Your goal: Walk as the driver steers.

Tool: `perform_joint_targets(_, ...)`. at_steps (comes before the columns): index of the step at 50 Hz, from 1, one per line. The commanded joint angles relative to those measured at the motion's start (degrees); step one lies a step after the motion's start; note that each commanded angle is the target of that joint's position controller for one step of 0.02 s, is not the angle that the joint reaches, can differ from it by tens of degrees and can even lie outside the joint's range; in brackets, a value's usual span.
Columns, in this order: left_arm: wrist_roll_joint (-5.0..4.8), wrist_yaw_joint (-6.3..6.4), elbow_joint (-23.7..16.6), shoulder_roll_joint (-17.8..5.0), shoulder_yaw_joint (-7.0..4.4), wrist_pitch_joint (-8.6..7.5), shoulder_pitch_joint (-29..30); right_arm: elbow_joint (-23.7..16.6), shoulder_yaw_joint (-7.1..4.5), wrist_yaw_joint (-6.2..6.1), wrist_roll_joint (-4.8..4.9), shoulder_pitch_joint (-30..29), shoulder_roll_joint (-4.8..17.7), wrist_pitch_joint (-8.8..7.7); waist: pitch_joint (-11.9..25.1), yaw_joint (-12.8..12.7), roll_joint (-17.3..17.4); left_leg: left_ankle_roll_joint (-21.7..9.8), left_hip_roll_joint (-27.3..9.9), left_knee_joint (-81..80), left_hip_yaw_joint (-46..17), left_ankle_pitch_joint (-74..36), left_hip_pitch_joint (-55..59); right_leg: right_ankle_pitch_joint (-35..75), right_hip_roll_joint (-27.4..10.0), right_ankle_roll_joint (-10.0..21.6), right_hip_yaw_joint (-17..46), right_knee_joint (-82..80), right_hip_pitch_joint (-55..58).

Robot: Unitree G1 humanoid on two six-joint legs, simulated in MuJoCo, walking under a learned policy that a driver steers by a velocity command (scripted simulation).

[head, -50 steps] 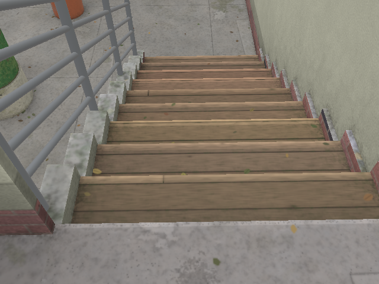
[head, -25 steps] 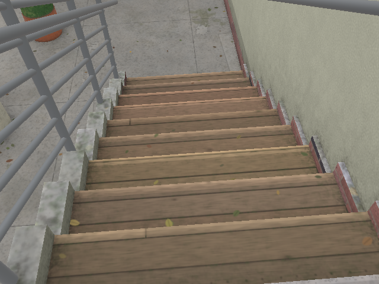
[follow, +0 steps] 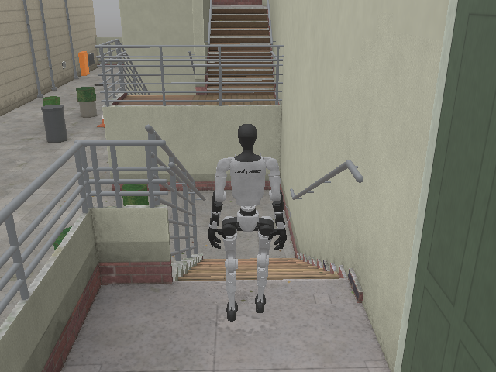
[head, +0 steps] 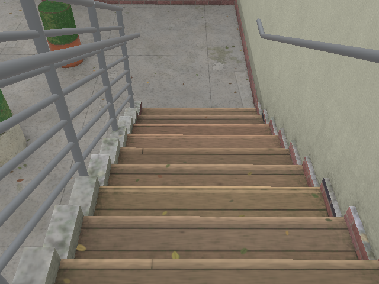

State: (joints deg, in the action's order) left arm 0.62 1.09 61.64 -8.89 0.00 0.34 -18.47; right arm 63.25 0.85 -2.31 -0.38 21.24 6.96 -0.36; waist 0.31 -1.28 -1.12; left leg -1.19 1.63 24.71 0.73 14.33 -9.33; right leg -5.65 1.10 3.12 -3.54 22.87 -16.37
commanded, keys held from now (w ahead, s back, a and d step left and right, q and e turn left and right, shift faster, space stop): no key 0.66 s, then w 0.34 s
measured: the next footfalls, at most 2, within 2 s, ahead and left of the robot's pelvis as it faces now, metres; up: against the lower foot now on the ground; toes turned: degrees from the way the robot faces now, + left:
left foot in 1.44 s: +0.36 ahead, +0.05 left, +0.00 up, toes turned +5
right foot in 1.86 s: +0.59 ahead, -0.11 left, -0.16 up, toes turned -7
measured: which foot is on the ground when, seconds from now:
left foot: down 0.00-1.00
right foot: down 0.00-1.00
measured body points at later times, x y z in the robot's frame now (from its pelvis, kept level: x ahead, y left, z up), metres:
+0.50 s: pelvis +0.02 +0.01 +0.00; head +0.02 +0.01 +0.45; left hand -0.01 +0.21 -0.16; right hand -0.02 -0.19 -0.16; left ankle -0.01 +0.11 -0.74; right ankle +0.08 -0.08 -0.74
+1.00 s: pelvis +0.10 -0.02 -0.01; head +0.10 -0.04 +0.44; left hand +0.13 +0.22 -0.15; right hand -0.03 -0.23 -0.17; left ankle -0.01 +0.11 -0.74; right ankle +0.12 -0.10 -0.74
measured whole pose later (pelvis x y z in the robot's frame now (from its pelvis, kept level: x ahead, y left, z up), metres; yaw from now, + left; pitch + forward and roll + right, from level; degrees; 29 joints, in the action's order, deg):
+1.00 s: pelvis +0.10 -0.02 -0.01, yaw +0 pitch +0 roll +0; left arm 1.0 0.0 60.7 -9.3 -2.1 -3.4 -16.4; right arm 65.6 -1.9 -2.2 -1.2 30.5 9.5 -2.1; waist 0.2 1.4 3.0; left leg -2.1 0.1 29.6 -0.7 25.4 -3.7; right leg -17.9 0.8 4.2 -4.9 33.5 -18.1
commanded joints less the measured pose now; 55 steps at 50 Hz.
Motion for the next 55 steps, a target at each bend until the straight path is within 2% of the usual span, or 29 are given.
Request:
perform_joint_targets(1, -0.02, 0.43, 0.3, -3.1, -0.22, -0.66, -3.7, -0.6, -0.54, -0.14, 0.1, 4.1, 3.9, -0.28, -6.0, 0.3, 1.2, -2.3, -6.1, -8.4, -6.9, 5.6, -9.1, -9.2, -5.5, -0.3, 8.6, -4.9, 3.4)
perform_joint_targets(6, -0.14, 0.98, 1.2, -3.0, -0.16, -1.28, -4.0, -0.2, -0.3, -0.04, 0.03, 4.9, 3.7, -0.32, -4.7, 0.8, 0.6, -2.0, -5.8, -6.9, -6.2, 2.5, -7.3, -8.0, -5.9, 0.0, 9.4, -5.6, 3.5)
perform_joint_targets(16, -0.26, 1.33, 3.0, -2.0, 0.08, -1.03, -5.3, 0.5, 0.21, -0.17, 0.03, 5.0, 2.8, -0.5, -5.0, 0.5, 1.3, -2.2, -6.0, -7.0, -6.2, 0.9, -7.2, -5.1, -5.8, 0.1, 9.2, -4.4, 4.7)
perform_joint_targets(18, -0.26, 1.36, 3.3, -1.8, 0.13, -1.04, -5.3, 0.7, 0.26, -0.18, 0.0, 5.1, 2.8, -0.53, -5.1, 0.5, 1.5, -2.2, -6.1, -7.1, -6.2, 0.6, -7.1, -4.5, -5.8, 0.1, 9.1, -4.2, 4.9)
perform_joint_targets(19, 0.09, 1.19, 3.7, -1.1, 0.39, -1.01, -5.5, 1.1, 0.55, -0.17, 0.04, 5.4, 1.6, -0.65, -5.1, 0.2, 1.3, -2.2, -6.2, -6.8, -6.2, 0.7, -7.1, -4.2, -5.9, 0.1, 9.3, -4.3, 5.4)
perform_joint_targets(23, -0.04, 1.13, 4.3, -0.9, 0.57, -1.05, -5.2, 1.5, 0.52, -0.22, 0.13, 5.7, 2.2, -0.68, -5.6, 0.3, 1.4, -2.1, -6.1, -6.5, -6.1, -0.1, -6.5, -3.4, -6.1, 0.3, 9.4, -4.1, 5.2)
perform_joint_targets(32, -0.14, 1.31, 5.2, -0.4, 0.78, -1.1, -4.7, 2.4, 0.82, -0.46, 0.08, 5.9, 1.5, -0.58, -5.6, 0.4, 1.4, -2.1, -6.2, -6.7, -6.1, -1.4, -5.2, -1.8, -6.0, 0.2, 9.3, -3.7, 5.6)
perform_joint_targets(33, -0.12, 1.13, 5.3, -0.6, 0.67, -1.12, -4.4, 2.2, 0.94, -0.21, -0.03, 5.6, 1.4, -0.53, -5.7, 0.3, 1.0, -1.9, -6.3, -6.9, -6.1, -1.7, -5.4, -1.6, -5.8, -0.2, 9.2, -3.6, 5.8)
perform_joint_targets(34, -0.12, 1.06, 5.5, -0.3, 0.74, -1.07, -4.8, 2.4, 0.96, -0.12, -0.15, 6.2, 1.3, -0.5, -4.6, 0.4, 1.3, -2.0, -5.8, -7.5, -5.9, 1.9, -5.1, -4.8, -5.3, -0.2, 9.0, -3.8, 6.4)
perform_joint_targets(37, 0.02, 0.89, 4.7, -2.0, -0.21, -0.54, -4.6, 1.7, -0.31, -0.04, -0.5, 7.0, 3.8, 0.1, -7.0, 1.0, 3.7, -4.4, -4.6, -7.7, -7.6, 21.3, -6.9, -22.4, -1.7, 1.3, 6.8, 0.4, 1.2)
perform_joint_targets(38, 0.25, 0.74, 4.0, -2.1, -0.44, -0.4, -3.3, 1.4, -0.61, -0.05, -0.58, 8.0, 4.2, 0.28, -9.2, 1.7, 4.5, -5.8, -5.9, -9.2, -10.1, 26.8, -7.1, -25.9, -0.6, 1.6, 5.9, 2.8, -3.0)
perform_joint_targets(40, 0.92, 0.17, 1.6, 0.3, -0.2, -0.95, 0.8, 1.9, -1.59, -0.3, -0.43, 11.8, 6.2, 0.24, -12.0, 3.9, 9.1, -9.3, -13.0, -15.3, -19.7, 31.5, -2.7, -19.7, 1.8, 0.8, 1.1, 12.5, -11.9)
perform_joint_targets(41, 1.73, 0.03, 0.8, 0.8, -0.08, -1.47, 1.5, 2.3, -2.32, -0.61, -0.53, 12.3, 7.3, -0.1, -13.2, 4.1, 10.8, -11.6, -16.8, -16.6, -23.0, 30.5, -1.4, -16.8, -0.2, 1.0, 0.2, 17.0, -14.8)
perform_joint_targets(43, 1.78, -0.43, -1.2, -1.3, -0.81, -2.65, 3.5, 2.3, -2.98, -0.55, -1.15, 12.9, 7.6, -0.94, -13.6, 4.1, 8.7, -13.9, -18.9, -16.4, -24.4, 24.6, 1.3, -18.2, -2.7, 1.3, 1.3, 21.8, -19.6)
perform_joint_targets(44, 1.2, -0.58, -2.2, -2.7, -1.38, -3.26, 4.7, 1.9, -3.21, -0.48, -1.45, 12.1, 8.1, -1.24, -13.7, 4.0, 7.7, -13.8, -18.2, -15.8, -22.6, 20.7, 2.2, -18.6, -3.0, 1.2, 1.3, 21.4, -20.1)
perform_joint_targets(46, 0.61, -1.19, -2.9, -2.2, -1.74, -3.82, 4.2, 1.2, -3.54, -0.24, -1.14, 10.6, 8.0, -1.85, -12.5, 3.0, 7.0, -12.6, -16.1, -13.4, -18.4, 14.9, 0.9, -17.8, -2.5, 0.8, -0.2, 17.5, -14.6)
perform_joint_targets(47, 0.18, -1.43, -2.8, -2.0, -1.93, -3.75, 2.5, 0.8, -3.69, -0.08, -1.01, 9.2, 8.0, -2.04, -11.4, 1.6, 6.3, -11.8, -14.7, -11.1, -15.9, 11.7, -2.0, -14.0, -1.4, 1.0, -1.4, 14.0, -8.6)
perform_joint_targets(48, -0.09, -1.52, -1.3, -1.0, -2.08, -3.72, -2.5, 0.2, -3.76, -0.01, -0.72, 7.2, 8.2, -2.2, -10.2, -1.2, 6.1, -10.5, -12.6, -7.8, -12.7, 9.0, -7.4, -11.5, 0.4, 1.0, -3.1, 9.6, 1.2)
perform_joint_targets(49, -0.17, -1.32, 1.2, -1.4, -2.73, -3.7, -9.6, -0.5, -3.72, 0.11, -0.66, 5.8, 8.0, -2.61, -8.2, -4.3, 4.3, -9.0, -10.0, -2.0, -9.9, 3.3, -13.1, -11.1, 2.4, 1.0, -3.0, 6.6, 12.6)
perform_joint_targets(50, 0.57, -0.7, 2.9, -4.9, -3.95, -4.04, -17.1, -1.6, -3.21, 0.51, -0.54, 4.4, 6.3, -3.35, -5.5, -7.8, -3.7, -6.6, -5.4, 12.4, -3.6, 0.3, -19.7, -16.3, -4.9, 2.4, 7.5, 0.0, 22.3)
perform_joint_targets(51, 0.33, -0.36, 4.1, -12.2, -5.63, -3.74, -25.1, -4.3, -2.25, 1.22, 0.1, 5.9, 2.0, -3.9, -0.3, -8.8, -19.6, -3.5, 2.1, 33.1, 4.9, 13.1, -30.5, -29.9, -20.8, 9.4, 35.0, -11.8, 29.8)
perform_joint_targets(52, 0.15, -0.25, 4.0, -8.6, -4.73, -2.95, -22.2, -5.3, -3.52, 1.68, -1.76, 1.5, 7.3, -3.77, -3.7, -7.0, -10.5, -4.4, -0.6, 42.2, -0.6, 14.4, -34.0, -36.3, -22.8, 11.1, 41.4, -15.0, 23.4)
perform_joint_targets(53, 0.69, -0.27, 1.5, -8.0, -4.39, -3.0, -15.3, -6.5, -3.54, 2.26, -1.65, -1.4, 6.6, -3.81, -7.9, -4.1, -4.1, -4.9, -3.3, 45.1, -1.8, 9.4, -35.1, -33.1, -22.0, 10.7, 36.0, -14.2, 18.1)
perform_joint_targets(54, 0.9, -0.23, -0.9, -7.2, -4.09, -3.51, -9.1, -6.5, -3.26, 2.51, -1.02, -1.8, 5.6, -4.05, -9.0, -1.4, 1.2, -4.8, -5.6, 40.1, -3.6, 2.6, -30.2, -22.2, -19.4, 9.4, 28.0, -15.2, 11.8)
perform_joint_targets(55, 0.4, -0.14, -1.3, -6.2, -3.66, -4.2, -7.7, -5.8, -3.35, 2.58, -0.77, -0.6, 4.9, -3.88, -8.4, 0.1, 0.5, -4.1, -6.4, 37.1, -3.2, 0.3, -26.6, -14.4, -16.8, 8.4, 22.4, -15.7, 10.0)
Velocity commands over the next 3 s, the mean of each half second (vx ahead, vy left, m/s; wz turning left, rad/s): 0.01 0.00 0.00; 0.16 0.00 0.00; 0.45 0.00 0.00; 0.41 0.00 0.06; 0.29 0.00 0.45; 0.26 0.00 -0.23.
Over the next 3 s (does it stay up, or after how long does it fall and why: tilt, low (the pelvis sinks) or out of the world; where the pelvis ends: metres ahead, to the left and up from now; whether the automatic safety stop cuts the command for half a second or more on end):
stays up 0.94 0.11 -0.39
